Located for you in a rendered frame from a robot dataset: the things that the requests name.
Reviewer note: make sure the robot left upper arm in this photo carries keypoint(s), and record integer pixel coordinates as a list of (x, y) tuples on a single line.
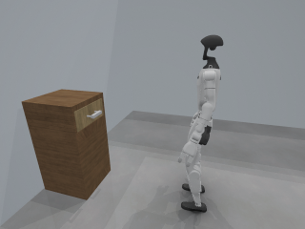
[(209, 78)]

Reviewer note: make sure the left robot thigh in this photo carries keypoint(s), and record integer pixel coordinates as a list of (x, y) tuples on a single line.
[(203, 141)]

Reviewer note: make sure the right robot thigh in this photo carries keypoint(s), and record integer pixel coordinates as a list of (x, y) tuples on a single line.
[(190, 133)]

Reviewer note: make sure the handle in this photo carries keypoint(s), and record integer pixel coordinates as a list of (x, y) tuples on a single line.
[(96, 113)]

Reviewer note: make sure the left robot hand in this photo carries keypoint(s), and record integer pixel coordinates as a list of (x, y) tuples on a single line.
[(190, 149)]

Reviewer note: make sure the robot thigh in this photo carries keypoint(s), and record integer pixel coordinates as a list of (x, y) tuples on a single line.
[(203, 141), (190, 133)]

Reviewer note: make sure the right robot hand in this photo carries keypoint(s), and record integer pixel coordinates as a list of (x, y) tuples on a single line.
[(194, 118)]

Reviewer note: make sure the left robot forearm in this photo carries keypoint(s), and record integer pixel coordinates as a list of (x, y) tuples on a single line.
[(204, 118)]

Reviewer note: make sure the cabinet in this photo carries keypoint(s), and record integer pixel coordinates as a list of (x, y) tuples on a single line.
[(71, 163)]

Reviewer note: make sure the drawer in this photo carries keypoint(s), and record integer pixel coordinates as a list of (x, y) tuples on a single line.
[(81, 118)]

